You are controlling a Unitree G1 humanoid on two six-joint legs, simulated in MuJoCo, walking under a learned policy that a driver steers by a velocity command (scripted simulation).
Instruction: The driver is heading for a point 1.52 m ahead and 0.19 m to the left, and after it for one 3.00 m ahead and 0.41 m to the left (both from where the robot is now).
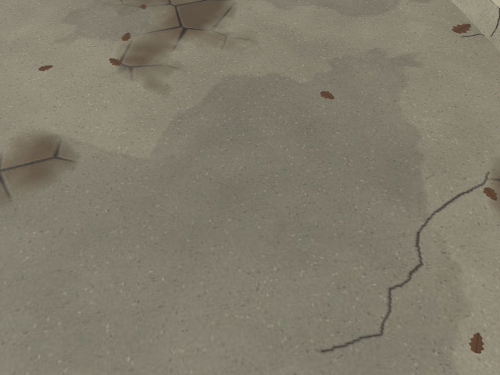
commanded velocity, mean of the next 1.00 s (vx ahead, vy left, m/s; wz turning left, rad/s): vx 0.15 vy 0.00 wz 0.00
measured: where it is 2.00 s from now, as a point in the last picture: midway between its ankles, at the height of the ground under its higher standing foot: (242, 319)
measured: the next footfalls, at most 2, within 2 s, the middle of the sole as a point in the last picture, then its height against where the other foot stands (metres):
right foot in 1.30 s outside the picture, level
left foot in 1.86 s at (211, 285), level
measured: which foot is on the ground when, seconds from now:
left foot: down 0.00-1.00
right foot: down 0.00-0.82, up 0.84-1.00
